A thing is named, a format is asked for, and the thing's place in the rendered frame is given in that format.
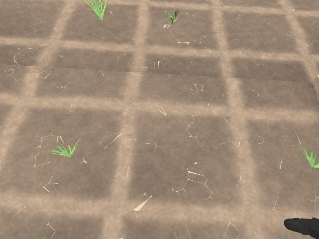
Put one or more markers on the right robot hand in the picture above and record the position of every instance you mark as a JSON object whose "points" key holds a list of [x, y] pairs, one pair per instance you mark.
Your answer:
{"points": [[304, 226]]}

